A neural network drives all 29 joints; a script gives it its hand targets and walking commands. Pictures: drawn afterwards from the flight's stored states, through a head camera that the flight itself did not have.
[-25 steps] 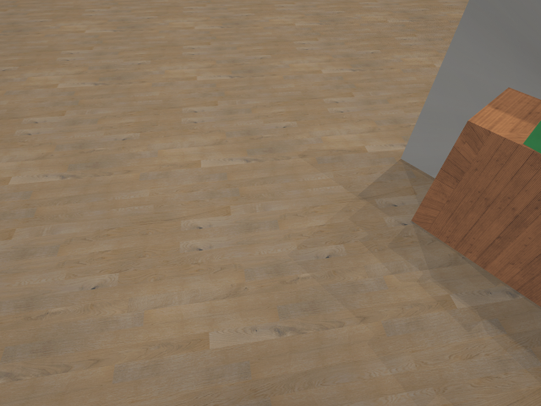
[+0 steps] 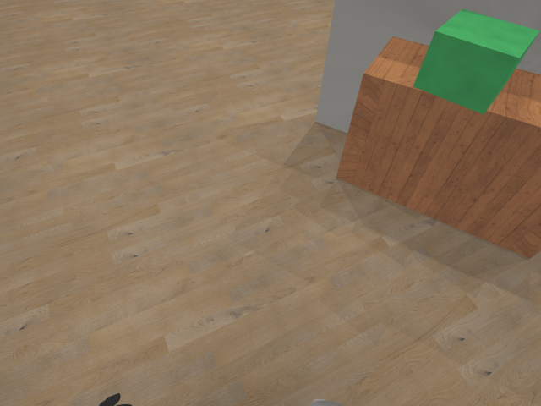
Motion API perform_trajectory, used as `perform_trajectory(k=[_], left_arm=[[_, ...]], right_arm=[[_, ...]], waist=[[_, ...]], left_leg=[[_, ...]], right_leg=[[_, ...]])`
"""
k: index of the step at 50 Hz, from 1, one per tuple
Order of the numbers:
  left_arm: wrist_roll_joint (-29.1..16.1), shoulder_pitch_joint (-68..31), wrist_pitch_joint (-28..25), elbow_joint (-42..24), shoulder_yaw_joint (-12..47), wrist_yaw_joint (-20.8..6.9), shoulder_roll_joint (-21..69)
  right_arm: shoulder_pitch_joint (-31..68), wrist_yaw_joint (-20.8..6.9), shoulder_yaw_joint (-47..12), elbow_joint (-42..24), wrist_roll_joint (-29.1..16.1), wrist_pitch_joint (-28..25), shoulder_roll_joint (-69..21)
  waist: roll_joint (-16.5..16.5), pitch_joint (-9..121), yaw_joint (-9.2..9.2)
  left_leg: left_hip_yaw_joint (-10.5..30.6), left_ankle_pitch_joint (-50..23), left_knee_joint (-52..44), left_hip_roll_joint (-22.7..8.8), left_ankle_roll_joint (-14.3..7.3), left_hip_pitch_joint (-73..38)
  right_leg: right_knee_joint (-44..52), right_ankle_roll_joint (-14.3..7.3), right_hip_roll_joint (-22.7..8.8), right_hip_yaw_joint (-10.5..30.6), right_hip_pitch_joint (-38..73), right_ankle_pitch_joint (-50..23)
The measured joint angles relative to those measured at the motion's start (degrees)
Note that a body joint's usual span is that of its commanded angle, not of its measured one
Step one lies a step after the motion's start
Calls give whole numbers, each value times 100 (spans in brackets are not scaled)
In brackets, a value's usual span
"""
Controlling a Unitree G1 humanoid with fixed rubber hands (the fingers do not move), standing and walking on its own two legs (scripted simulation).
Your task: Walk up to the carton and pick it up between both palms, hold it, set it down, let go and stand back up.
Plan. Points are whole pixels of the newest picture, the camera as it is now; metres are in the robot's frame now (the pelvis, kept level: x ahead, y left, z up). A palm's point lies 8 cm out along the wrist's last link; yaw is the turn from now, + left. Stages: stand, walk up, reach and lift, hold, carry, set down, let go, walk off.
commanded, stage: walk up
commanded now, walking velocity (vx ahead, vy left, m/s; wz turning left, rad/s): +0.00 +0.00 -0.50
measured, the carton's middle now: (472, 60) +1.18 -0.74 -0.09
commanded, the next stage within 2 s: none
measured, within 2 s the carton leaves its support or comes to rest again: neither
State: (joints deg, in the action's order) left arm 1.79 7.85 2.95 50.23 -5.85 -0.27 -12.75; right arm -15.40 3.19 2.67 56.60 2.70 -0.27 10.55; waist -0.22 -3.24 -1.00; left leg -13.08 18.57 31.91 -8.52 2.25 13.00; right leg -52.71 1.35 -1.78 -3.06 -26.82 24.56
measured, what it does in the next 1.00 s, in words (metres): walks ahead, turning right: right foot, then left foot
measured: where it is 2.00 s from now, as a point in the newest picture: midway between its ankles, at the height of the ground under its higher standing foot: (385, 275)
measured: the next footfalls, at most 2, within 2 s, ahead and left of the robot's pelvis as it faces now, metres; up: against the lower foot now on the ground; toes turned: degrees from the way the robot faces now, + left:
right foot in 0.08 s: +0.06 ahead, -0.12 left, +0.00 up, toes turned -8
left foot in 0.66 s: +0.32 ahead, +0.01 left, +0.00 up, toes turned -12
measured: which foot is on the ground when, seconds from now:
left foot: down 0.00-0.08, up 0.10-0.64, down 0.66-1.00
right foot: up 0.00-0.06, down 0.08-0.66, up 0.68-1.00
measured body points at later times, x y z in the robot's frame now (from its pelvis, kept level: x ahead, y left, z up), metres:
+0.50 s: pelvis +0.10 -0.09 +0.01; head +0.13 -0.08 +0.46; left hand +0.08 +0.14 -0.14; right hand +0.24 -0.34 -0.10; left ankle +0.17 +0.05 -0.70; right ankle +0.02 -0.12 -0.73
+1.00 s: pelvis +0.31 -0.19 +0.00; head +0.34 -0.17 +0.45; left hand +0.57 -0.03 -0.13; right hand +0.08 -0.40 -0.11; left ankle +0.28 +0.01 -0.73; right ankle +0.36 -0.42 -0.67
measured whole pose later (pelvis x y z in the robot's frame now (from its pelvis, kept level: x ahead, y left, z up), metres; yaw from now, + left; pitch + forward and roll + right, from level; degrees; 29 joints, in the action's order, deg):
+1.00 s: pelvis +0.31 -0.19 +0.00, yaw -26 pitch -1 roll -1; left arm 1.5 4.9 0.5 47.2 -4.4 -6.4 -18.4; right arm -28.9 1.3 5.5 61.6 1.2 -3.0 14.4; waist 4.2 -3.3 -3.1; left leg -11.5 21.1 23.6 -11.5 7.8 -0.4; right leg -50.6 1.3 -6.5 1.0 -38.5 1.2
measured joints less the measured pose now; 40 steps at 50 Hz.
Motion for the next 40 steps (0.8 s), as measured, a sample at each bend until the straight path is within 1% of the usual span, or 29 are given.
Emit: perform_trajectory(k=[3,4,5,6,7,8,10,12,15,18,22,26,29,31,32,33,34,36,38,39,40], left_arm=[[-43,-79,-23,-69,55,-52,18],[-50,-86,-48,-61,73,-58,51],[-45,-106,-79,-25,97,-61,138],[-42,-86,-104,-29,127,-83,219],[-55,-6,-109,-63,143,-131,265],[-71,96,-101,-83,150,-162,289],[-85,306,-87,-64,147,-165,296],[-59,526,-129,8,144,-126,289],[-52,902,-280,165,156,-104,306],[-55,1268,-434,301,217,-100,364],[-68,1680,-572,386,281,-80,427],[-68,2008,-658,453,275,-62,398],[-78,2222,-696,517,285,-30,407],[-75,2310,-636,545,293,-54,372],[-76,2331,-613,563,297,-78,346],[-94,2347,-604,585,305,-97,328],[-120,2300,-588,616,309,-102,281],[-135,2117,-505,630,288,-88,210],[-60,1825,-396,536,207,-154,70],[-34,1636,-360,470,157,-192,-46],[-27,1439,-332,395,103,-226,-170]], right_arm=[[-20,-92,24,-80,0,17,5],[-24,-124,36,-98,1,36,44],[0,-149,61,-92,-1,67,125],[7,-164,87,-94,-12,118,193],[-5,-181,98,-108,-32,204,223],[3,-206,86,-130,-68,300,228],[134,-286,48,-188,-125,363,203],[297,-371,44,-280,-103,217,168],[512,-425,71,-376,-39,6,174],[737,-421,112,-433,-76,-47,204],[1097,-419,69,-499,-126,-51,198],[1450,-433,-23,-577,-114,-80,77],[1717,-442,-63,-696,-117,-122,-22],[1847,-378,-106,-810,-184,-190,-120],[1863,-340,-122,-867,-195,-244,-161],[1839,-302,-133,-926,-180,-301,-183],[1783,-251,-136,-951,-135,-346,-226],[1505,-151,-182,-907,-60,-350,-222],[1020,-28,-170,-717,-131,-280,-134],[749,11,-136,-570,-169,-246,-88],[492,25,-91,-403,-193,-208,-41]], waist=[[27,-31,-19],[-19,-44,-14],[-198,-103,-38],[-330,-125,-69],[-360,-76,-69],[-319,-2,-19],[-164,85,97],[-8,136,161],[120,251,263],[109,354,355],[46,377,552],[111,353,765],[124,297,898],[162,241,858],[179,209,807],[169,190,749],[250,149,677],[305,155,595],[211,237,446],[200,252,364],[228,247,313]], left_leg=[[-200,183,311,-129,142,38],[-243,287,492,-217,199,70],[-162,466,761,-370,208,136],[39,790,1178,-401,141,289],[263,1111,1705,-316,90,496],[461,1216,2249,-184,56,721],[712,963,3023,16,16,1112],[842,547,3234,100,-43,1379],[957,153,3048,137,-43,1537],[1046,-6,2570,176,41,1542],[1098,-104,1879,212,183,1541],[1093,-40,1352,324,220,1603],[1113,-76,1103,441,183,1637],[1024,-119,637,499,84,1552],[954,-310,319,530,29,1416],[890,-722,40,532,-55,1242],[799,-889,137,569,-152,1198],[613,-432,452,509,-225,1046],[613,-95,423,326,-179,732],[639,-73,294,241,-71,521],[624,-61,143,166,-6,289]], right_leg=[[1078,-52,-64,-75,418,-212],[1406,-103,-28,-123,557,-508],[1424,-231,109,-187,593,-681],[1358,-353,205,-240,592,-667],[1309,-461,250,-252,578,-588],[1344,-564,290,-220,580,-529],[1685,-681,391,-119,703,-638],[2151,-710,497,-47,900,-882],[2699,-794,680,68,1210,-1075],[3028,-875,857,168,1496,-1112],[3340,-920,1037,370,1873,-1069],[3530,-927,1050,647,2216,-929],[3604,-885,1004,923,2470,-760],[3377,-850,976,1033,2505,-504],[3083,-835,978,1056,2458,-289],[2571,-811,1013,1067,2317,-38],[1792,-745,982,1049,2054,182],[60,-569,864,795,1346,329],[-1312,-373,790,502,660,220],[-1763,-306,708,415,366,28],[-2047,-260,601,402,93,-216]])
